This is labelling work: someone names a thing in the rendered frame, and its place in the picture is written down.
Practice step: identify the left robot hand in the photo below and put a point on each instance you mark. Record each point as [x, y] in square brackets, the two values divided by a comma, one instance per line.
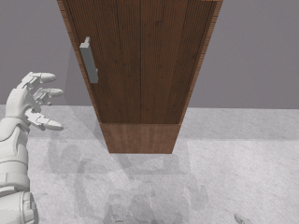
[20, 101]

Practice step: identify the handle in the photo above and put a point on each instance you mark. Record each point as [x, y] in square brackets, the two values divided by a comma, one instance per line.
[88, 60]

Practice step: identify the robot left forearm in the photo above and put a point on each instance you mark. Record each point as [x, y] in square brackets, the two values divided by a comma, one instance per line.
[14, 157]

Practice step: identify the right robot hand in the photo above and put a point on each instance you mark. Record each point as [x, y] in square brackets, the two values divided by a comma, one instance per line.
[241, 220]

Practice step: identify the left robot upper arm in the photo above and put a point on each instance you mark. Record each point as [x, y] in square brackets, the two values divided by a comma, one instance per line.
[18, 208]

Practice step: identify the cupboard door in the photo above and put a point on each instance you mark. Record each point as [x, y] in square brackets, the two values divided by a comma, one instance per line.
[146, 53]

